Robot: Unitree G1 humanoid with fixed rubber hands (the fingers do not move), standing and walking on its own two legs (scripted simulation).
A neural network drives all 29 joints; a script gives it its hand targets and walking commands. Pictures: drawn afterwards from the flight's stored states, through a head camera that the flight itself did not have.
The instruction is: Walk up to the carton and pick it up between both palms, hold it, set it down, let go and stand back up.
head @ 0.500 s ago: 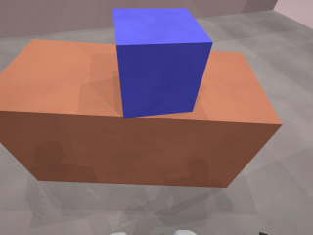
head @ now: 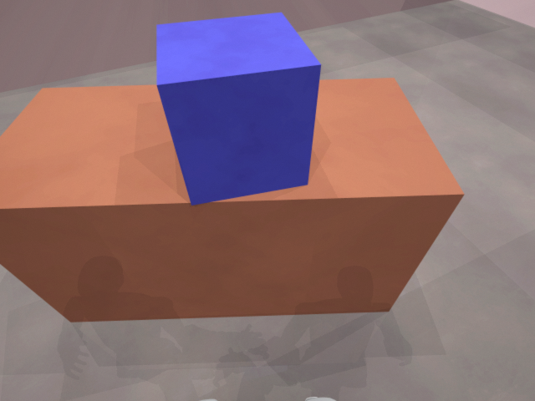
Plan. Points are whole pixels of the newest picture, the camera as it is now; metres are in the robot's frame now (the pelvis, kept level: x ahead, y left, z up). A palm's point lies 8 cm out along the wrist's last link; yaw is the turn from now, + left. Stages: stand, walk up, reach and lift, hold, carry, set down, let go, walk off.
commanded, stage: walk up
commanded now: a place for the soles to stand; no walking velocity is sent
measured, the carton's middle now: (236, 109) +0.71 +0.08 +0.07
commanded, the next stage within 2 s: none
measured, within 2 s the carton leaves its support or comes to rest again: neither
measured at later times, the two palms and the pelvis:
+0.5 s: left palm out of the picture +0.06 +0.33 -0.11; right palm out of the picture +0.09 -0.29 -0.11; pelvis +0.01 +0.01 +0.00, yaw +0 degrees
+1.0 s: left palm out of the picture +0.07 +0.31 -0.08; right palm out of the picture +0.14 -0.32 -0.11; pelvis +0.06 -0.01 +0.01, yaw -1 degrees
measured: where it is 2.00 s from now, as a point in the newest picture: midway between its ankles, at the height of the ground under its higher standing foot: outside the picture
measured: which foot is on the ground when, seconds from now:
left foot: down 0.00-0.84, up 0.86-1.00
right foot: down 0.00-1.00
